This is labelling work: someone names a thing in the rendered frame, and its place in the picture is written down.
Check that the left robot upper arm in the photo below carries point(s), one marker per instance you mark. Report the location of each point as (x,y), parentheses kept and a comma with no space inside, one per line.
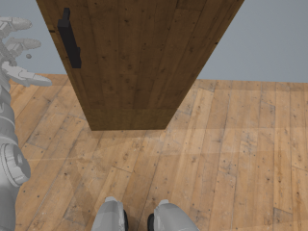
(14,171)

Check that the robot right thigh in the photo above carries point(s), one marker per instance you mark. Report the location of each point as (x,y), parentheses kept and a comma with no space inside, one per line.
(170,217)

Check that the robot left forearm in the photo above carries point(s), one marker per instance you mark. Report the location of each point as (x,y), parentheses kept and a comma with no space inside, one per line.
(7,120)

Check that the cupboard door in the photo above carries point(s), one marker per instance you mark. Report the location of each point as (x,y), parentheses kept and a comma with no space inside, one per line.
(139,54)

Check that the left robot hand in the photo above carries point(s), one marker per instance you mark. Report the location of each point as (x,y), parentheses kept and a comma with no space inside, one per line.
(13,48)

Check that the robot right shin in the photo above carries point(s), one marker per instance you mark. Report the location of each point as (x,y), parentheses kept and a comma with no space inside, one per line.
(164,201)

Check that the handle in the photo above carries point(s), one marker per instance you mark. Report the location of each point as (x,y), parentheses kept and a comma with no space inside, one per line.
(66,33)

